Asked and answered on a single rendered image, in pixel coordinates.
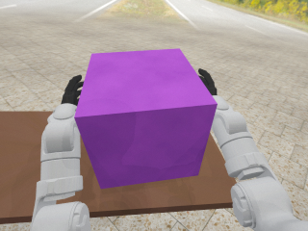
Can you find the robot left upper arm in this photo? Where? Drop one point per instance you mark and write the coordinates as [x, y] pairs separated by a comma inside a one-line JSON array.
[[70, 216]]

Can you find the robot right forearm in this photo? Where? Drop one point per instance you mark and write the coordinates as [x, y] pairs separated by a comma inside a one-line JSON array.
[[242, 157]]

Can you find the robot left hand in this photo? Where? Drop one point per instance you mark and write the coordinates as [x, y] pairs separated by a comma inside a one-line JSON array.
[[71, 93]]

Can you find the robot right upper arm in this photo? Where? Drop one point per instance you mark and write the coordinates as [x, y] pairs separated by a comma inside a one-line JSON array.
[[262, 205]]

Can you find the table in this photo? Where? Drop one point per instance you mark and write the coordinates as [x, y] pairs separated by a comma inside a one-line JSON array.
[[20, 170]]

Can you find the robot right hand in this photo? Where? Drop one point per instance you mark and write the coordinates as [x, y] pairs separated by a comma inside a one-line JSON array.
[[208, 81]]

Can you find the carton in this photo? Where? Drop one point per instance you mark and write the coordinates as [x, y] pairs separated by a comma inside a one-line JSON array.
[[144, 116]]

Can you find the robot left forearm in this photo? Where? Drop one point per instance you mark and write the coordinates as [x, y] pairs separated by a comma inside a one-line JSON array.
[[60, 155]]

